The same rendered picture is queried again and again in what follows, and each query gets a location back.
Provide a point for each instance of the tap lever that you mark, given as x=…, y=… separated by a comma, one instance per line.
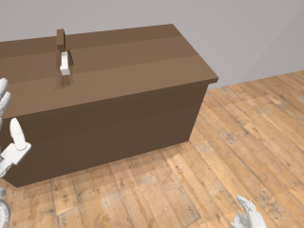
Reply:
x=64, y=67

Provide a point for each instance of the left robot forearm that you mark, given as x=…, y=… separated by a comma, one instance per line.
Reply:
x=4, y=209

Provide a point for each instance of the counter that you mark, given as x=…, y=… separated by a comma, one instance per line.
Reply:
x=130, y=91

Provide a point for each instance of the left robot hand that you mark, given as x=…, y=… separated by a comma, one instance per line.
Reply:
x=16, y=151

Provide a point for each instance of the right robot hand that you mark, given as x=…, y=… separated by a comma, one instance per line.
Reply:
x=253, y=220

